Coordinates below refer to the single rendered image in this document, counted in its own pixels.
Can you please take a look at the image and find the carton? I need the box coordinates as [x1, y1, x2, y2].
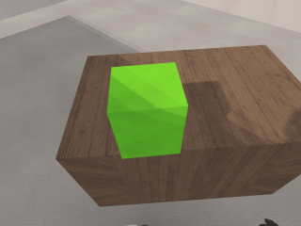
[106, 62, 188, 159]

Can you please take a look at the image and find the pedestal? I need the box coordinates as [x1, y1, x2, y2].
[55, 44, 301, 207]

